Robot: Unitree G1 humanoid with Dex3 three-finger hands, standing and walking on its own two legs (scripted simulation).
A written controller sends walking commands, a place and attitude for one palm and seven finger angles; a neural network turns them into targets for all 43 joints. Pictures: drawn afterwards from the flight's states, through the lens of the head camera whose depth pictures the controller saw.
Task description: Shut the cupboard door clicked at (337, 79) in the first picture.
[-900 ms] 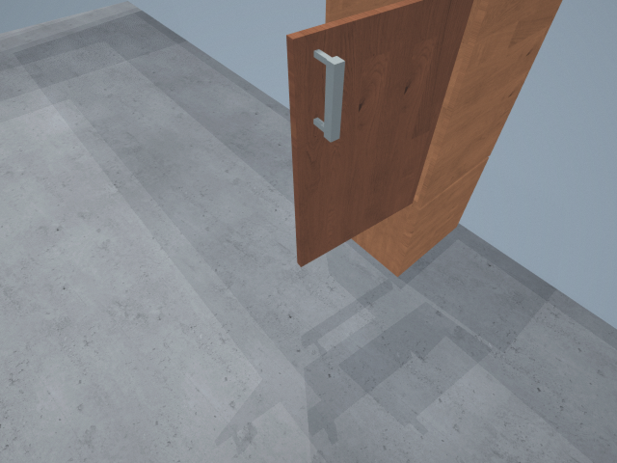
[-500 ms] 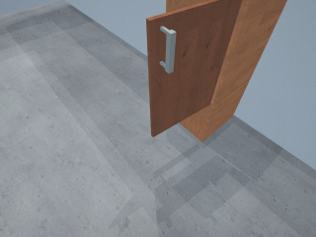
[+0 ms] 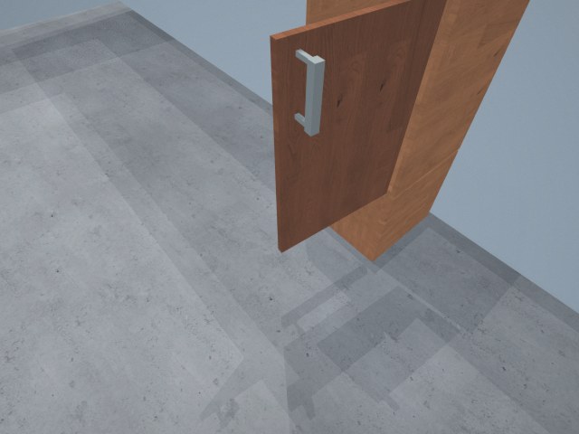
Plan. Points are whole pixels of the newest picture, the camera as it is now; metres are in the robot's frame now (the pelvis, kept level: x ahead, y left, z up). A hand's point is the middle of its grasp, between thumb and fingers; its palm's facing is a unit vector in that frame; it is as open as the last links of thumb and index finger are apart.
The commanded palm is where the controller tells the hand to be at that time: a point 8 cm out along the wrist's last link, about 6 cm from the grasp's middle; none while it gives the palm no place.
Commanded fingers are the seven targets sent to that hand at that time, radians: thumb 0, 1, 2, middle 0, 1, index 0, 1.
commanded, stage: walk around to get in front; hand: left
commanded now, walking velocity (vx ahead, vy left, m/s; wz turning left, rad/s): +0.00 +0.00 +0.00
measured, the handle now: (306, 93) +0.63 +0.00 +0.14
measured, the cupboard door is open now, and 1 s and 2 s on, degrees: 84 84 84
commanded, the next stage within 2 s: none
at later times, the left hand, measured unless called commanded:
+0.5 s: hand out of the picture +0.06 +0.17 -0.19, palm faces -0.16 -0.95 -0.28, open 7.4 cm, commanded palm none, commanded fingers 0.00 0.90 0.90 -0.20 -0.30 -0.20 -0.30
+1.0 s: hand out of the picture +0.15 +0.17 -0.19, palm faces -0.40 -0.89 -0.24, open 7.4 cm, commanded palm none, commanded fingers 0.00 0.90 0.90 -0.20 -0.30 -0.20 -0.30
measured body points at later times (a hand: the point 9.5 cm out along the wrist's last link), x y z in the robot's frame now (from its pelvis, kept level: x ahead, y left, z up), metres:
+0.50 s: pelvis -0.03 -0.03 -0.03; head +0.02 -0.06 +0.41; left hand +0.07 +0.22 -0.17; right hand -0.01 -0.28 -0.19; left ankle -0.03 +0.12 -0.73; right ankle -0.04 -0.11 -0.75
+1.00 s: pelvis -0.02 +0.00 -0.02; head +0.06 -0.01 +0.43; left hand +0.17 +0.21 -0.17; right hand -0.02 -0.28 -0.14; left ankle +0.03 +0.14 -0.75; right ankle -0.07 -0.11 -0.70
